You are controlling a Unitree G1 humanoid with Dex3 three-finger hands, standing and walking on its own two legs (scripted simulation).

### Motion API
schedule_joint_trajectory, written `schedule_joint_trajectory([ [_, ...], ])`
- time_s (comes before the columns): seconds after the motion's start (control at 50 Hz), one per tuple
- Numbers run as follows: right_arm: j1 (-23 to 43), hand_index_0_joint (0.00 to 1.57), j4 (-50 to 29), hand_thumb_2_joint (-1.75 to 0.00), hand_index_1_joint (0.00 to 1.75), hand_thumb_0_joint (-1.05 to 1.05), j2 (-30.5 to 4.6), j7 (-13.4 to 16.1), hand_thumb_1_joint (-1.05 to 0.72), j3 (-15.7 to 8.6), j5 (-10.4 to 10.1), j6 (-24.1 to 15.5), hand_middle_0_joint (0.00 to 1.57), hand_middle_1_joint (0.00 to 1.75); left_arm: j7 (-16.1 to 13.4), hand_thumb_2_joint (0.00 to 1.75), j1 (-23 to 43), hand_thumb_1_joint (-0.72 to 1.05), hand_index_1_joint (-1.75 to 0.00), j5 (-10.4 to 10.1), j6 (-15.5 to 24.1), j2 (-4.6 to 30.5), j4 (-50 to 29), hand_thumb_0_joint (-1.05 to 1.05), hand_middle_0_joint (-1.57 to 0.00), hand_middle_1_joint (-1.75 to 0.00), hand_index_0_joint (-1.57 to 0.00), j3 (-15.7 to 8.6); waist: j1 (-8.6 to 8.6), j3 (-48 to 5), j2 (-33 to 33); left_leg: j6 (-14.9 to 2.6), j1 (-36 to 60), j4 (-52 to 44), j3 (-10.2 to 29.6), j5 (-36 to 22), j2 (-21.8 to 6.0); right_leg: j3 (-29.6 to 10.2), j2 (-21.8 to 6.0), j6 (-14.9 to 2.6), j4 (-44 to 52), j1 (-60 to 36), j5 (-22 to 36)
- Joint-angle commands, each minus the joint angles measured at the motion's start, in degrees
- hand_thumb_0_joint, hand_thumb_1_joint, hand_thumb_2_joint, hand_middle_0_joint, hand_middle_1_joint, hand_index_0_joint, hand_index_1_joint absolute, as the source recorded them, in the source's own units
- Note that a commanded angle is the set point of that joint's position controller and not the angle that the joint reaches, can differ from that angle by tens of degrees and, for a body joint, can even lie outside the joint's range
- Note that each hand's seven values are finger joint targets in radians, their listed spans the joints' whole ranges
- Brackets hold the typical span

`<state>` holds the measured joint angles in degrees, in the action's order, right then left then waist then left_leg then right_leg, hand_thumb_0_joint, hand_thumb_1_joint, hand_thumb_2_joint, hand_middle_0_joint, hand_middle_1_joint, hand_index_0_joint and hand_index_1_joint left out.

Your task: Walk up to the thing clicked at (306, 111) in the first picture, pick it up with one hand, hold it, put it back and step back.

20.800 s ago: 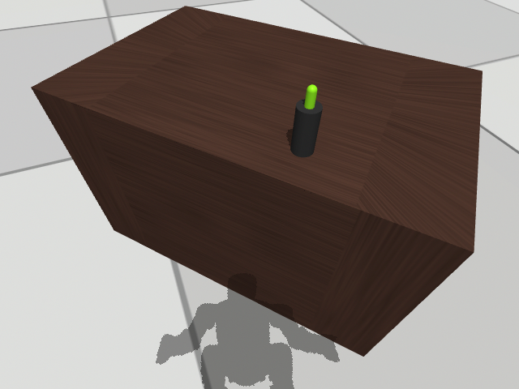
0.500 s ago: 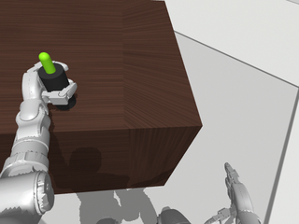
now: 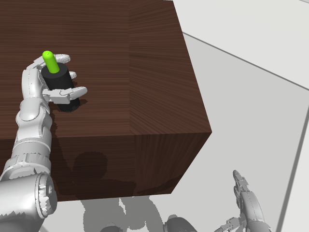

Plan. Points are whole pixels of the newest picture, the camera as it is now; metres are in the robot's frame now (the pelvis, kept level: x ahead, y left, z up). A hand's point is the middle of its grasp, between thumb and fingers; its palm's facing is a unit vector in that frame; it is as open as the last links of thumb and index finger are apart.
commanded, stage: open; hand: left
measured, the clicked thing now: (59, 81) +0.47 +0.19 +0.11
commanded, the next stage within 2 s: withdraw in 0.08 s
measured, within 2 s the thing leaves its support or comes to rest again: neither
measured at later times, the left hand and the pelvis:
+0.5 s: hand (38, 65) +0.48 +0.22 +0.16, palm faces +0.17 -0.99 +0.00, open 16.4 cm; pelvis +0.01 -0.01 +0.01, yaw +0 degrees
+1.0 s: hand out of the picture +0.48 +0.31 +0.20, palm faces +0.31 -0.92 -0.23, open 17.5 cm; pelvis +0.03 +0.00 +0.03, yaw +0 degrees
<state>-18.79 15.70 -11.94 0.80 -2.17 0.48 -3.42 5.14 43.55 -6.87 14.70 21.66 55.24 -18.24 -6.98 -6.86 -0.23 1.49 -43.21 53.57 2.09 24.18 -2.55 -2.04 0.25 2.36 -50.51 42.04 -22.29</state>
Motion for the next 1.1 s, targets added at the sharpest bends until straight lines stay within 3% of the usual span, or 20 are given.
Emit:
schedule_joint_trajectory([
  [0.0,0.17,0.05,-10.72,-0.05,0.05,0.00,-7.99,0.53,0.53,-4.43,-0.24,-2.76,0.05,0.05,0.49,0.28,26.94,-0.28,-0.39,-1.05,3.46,11.79,-12.68,0.00,-0.53,-0.40,-0.53,-1.60,-0.86,-21.33,-3.30,-1.97,14.23,-7.16,-2.01,-13.08,1.38,3.21,1.18,-2.61,6.21,-7.82,13.25],
  [0.16,1.12,0.05,-11.05,-0.05,0.05,0.00,-7.03,0.49,0.53,-3.28,-0.49,-2.37,0.05,0.05,1.03,0.12,26.83,-0.40,-0.17,-1.33,3.24,10.78,-14.52,0.00,-0.30,-0.16,-0.28,-0.91,-0.37,-22.26,-4.20,-2.04,15.17,-6.81,-2.10,-14.59,1.39,3.05,1.04,-2.66,5.87,-7.94,14.35],
  [0.2,0.28,0.05,-10.57,-0.05,0.05,0.00,-10.38,0.85,0.54,-6.49,-0.45,-2.20,0.05,0.05,0.54,0.16,25.95,-0.40,-0.19,-0.99,2.96,13.75,-13.39,0.00,-0.23,-0.18,-0.23,-2.75,-0.70,-22.38,-3.86,-1.94,14.98,-6.76,-1.78,-15.43,1.16,3.14,1.01,-2.77,5.53,-7.58,14.74],
  [0.22,0.89,0.05,-11.63,-0.05,0.05,0.00,-9.20,0.61,0.55,-5.16,-0.39,-2.16,0.05,0.05,0.52,0.14,27.04,-0.41,-0.16,-0.79,3.28,14.41,-15.33,0.00,-0.19,-0.15,-0.19,-2.76,-0.32,-23.65,-4.98,-1.85,15.81,-6.63,-1.85,-15.90,1.31,3.13,0.97,-2.76,5.62,-8.19,15.18],
  [0.26,0.59,0.05,-12.18,-0.05,0.05,0.00,-10.62,0.91,0.54,-6.69,-0.43,-2.02,0.05,0.05,0.47,0.13,28.22,-0.39,-0.14,-0.55,3.36,17.74,-17.21,0.00,-0.16,-0.13,-0.16,-4.39,0.08,-26.03,-5.40,-1.61,17.87,-6.76,-1.67,-18.46,1.17,3.31,1.01,-2.83,5.42,-9.44,16.73],
  [0.3,0.46,0.05,-12.57,-0.05,0.05,0.00,-8.59,0.77,0.54,-4.55,-0.72,-1.58,0.05,0.05,0.80,0.11,29.61,-0.39,-0.11,-0.82,3.33,20.12,-19.63,0.00,-0.14,-0.11,-0.13,-5.41,1.04,-27.13,-5.95,-1.75,17.45,-6.63,-1.93,-19.89,1.52,2.96,0.75,-2.63,5.60,-12.25,18.42],
  [0.32,0.51,0.05,-13.17,-0.05,0.05,0.00,-10.40,1.21,0.53,-6.47,-0.93,-1.61,0.05,0.05,0.86,0.12,30.02,-0.39,-0.11,-0.97,2.97,22.40,-20.52,0.00,-0.14,-0.11,-0.13,-6.69,0.70,-29.68,-5.79,-1.92,18.82,-6.33,-2.10,-21.37,1.55,2.71,0.64,-2.39,5.70,-14.11,20.58],
  [0.38,1.95,0.05,-10.51,-0.05,0.05,0.00,-6.81,0.92,0.52,-2.86,-1.23,-1.20,0.05,0.05,1.50,0.07,29.98,-0.43,-0.07,-0.74,1.11,23.56,-18.82,0.00,-0.10,-0.06,-0.09,-7.12,1.81,-26.12,-7.08,-1.86,17.58,-7.23,-2.46,-21.36,1.80,2.54,0.62,-2.34,6.62,-14.49,20.49],
  [0.42,1.36,0.05,-7.88,-0.05,0.05,0.00,-9.67,1.43,0.53,-5.42,-1.54,-1.51,0.05,0.05,2.22,0.07,30.23,-0.44,-0.06,-0.76,-0.45,25.14,-16.31,0.00,-0.09,-0.06,-0.08,-7.59,0.80,-23.14,-7.60,-1.55,17.69,-8.70,-2.37,-19.18,1.54,2.67,0.78,-2.74,7.30,-13.43,17.88],
  [0.48,3.70,0.05,-7.03,-0.05,0.05,0.00,-6.98,1.39,0.53,-1.79,-2.19,-2.06,0.05,0.05,4.41,0.06,32.81,-0.47,-0.05,-0.76,-2.71,25.10,-13.60,0.00,-0.08,-0.04,-0.08,-6.38,0.97,-21.76,-6.33,-2.10,16.69,-9.64,-2.79,-16.18,1.83,2.32,0.69,-2.46,9.12,-14.14,16.22],
  [0.5,3.96,0.05,-4.38,-0.05,0.05,0.00,-8.67,1.80,0.53,-3.62,-2.38,-2.10,0.05,0.05,5.06,0.05,32.11,-0.47,-0.05,-0.86,-3.69,25.82,-10.64,0.00,-0.08,-0.05,-0.08,-6.32,0.48,-20.47,-6.57,-2.05,16.64,-10.22,-2.81,-15.46,1.78,2.35,0.67,-2.57,9.42,-13.19,15.38],
  [0.64,5.47,0.05,-1.76,-0.03,0.05,0.00,-9.32,2.68,0.61,-1.65,-2.74,-3.97,0.05,0.05,11.00,0.08,37.08,-0.53,-0.04,-1.37,-7.88,24.83,-2.38,0.00,-0.05,-0.02,-0.03,-3.32,-1.62,-19.92,-5.61,-2.00,20.19,-11.83,-2.33,-15.75,1.44,2.91,1.05,-2.68,11.17,-10.58,14.97],
  [0.66,4.20,0.05,-3.64,-0.04,0.05,0.00,-11.77,2.61,0.61,-3.47,-2.54,-3.31,0.05,0.05,7.58,0.06,32.24,-0.54,-0.04,4.71,-8.84,28.52,3.47,0.00,-0.05,-0.03,-0.05,-0.46,-0.46,-18.35,-4.37,-1.50,21.98,-12.96,-2.66,-16.88,1.96,3.62,0.89,-2.35,12.56,-11.06,16.36],
  [0.7,3.63,0.05,-3.03,-0.04,0.05,0.00,-12.08,2.48,0.61,-3.65,-2.78,-2.65,0.05,0.05,5.62,0.06,36.51,-0.54,-0.05,4.57,-9.17,29.36,0.26,0.00,-0.05,-0.04,-0.05,-1.45,-0.52,-19.17,-4.07,-1.20,22.92,-13.74,-2.39,-17.37,1.79,3.83,1.12,-2.49,13.03,-11.78,16.43],
  [0.76,2.31,0.05,-5.12,-0.04,0.05,0.00,-14.34,2.45,0.61,-6.56,-3.08,-2.10,0.05,0.05,3.77,0.04,38.65,-0.53,-0.04,6.40,-9.64,36.45,-3.45,0.00,-0.05,-0.05,-0.07,-4.12,0.56,-24.38,-3.81,-1.29,25.28,-13.96,-2.58,-21.36,2.00,3.95,0.83,-2.33,13.21,-17.25,20.23],
  [0.8,3.31,0.05,-5.66,-0.04,0.05,0.00,-11.34,1.97,0.61,-3.69,-3.35,-1.95,0.05,0.05,2.60,0.04,35.87,-0.53,-0.04,7.24,-9.45,39.14,-3.61,0.00,-0.05,-0.05,-0.06,-6.07,2.50,-23.11,-3.08,-1.43,22.55,-14.28,-3.06,-22.32,2.39,3.48,0.35,-2.16,13.33,-20.74,21.86],
  [0.9,1.88,0.05,-4.22,-0.05,0.05,0.00,-9.94,0.69,0.58,-3.74,-3.87,-1.73,0.05,0.05,1.64,0.06,25.22,-0.57,-0.05,7.11,-9.79,35.89,-6.17,0.00,-0.06,-0.02,-0.03,-6.37,5.11,-20.82,-7.29,-0.69,24.83,-15.15,-3.09,-28.04,1.98,3.76,0.47,-2.79,13.80,-20.37,22.94],
  [0.96,2.28,0.05,-2.52,-0.06,0.05,0.00,-7.30,-0.66,0.56,-2.04,-4.04,-2.01,0.05,0.05,1.49,0.06,20.33,-0.57,-0.05,6.39,-10.02,31.68,-15.73,0.00,-0.06,-0.02,-0.04,-5.28,6.52,-19.62,-10.39,-0.18,26.63,-15.95,-2.92,-30.27,1.44,4.41,0.89,-3.24,14.14,-19.55,21.80],
  [1.06,4.32,0.05,1.02,-0.06,0.05,0.00,-9.62,-1.74,0.53,-5.05,-3.56,-2.24,0.05,0.05,0.40,0.05,3.64,-0.58,-0.05,4.96,-10.32,24.09,-36.76,0.00,-0.06,-0.03,-0.04,-3.14,7.33,-20.72,-10.59,0.15,31.27,-15.34,-1.95,-37.49,0.25,5.62,1.39,-3.03,13.80,-19.96,24.01],
  [1.08,5.45,0.05,0.09,-0.06,0.05,0.00,-10.70,-1.51,0.55,-6.24,-3.69,-2.32,0.05,0.05,-0.27,0.05,0.52,-0.57,-0.05,4.61,-10.18,24.82,-41.89,0.00,-0.06,-0.03,-0.04,-4.79,7.73,-20.37,-9.97,0.05,31.56,-15.35,-1.92,-37.98,0.28,5.84,1.46,-2.81,14.12,-20.21,23.94],
])
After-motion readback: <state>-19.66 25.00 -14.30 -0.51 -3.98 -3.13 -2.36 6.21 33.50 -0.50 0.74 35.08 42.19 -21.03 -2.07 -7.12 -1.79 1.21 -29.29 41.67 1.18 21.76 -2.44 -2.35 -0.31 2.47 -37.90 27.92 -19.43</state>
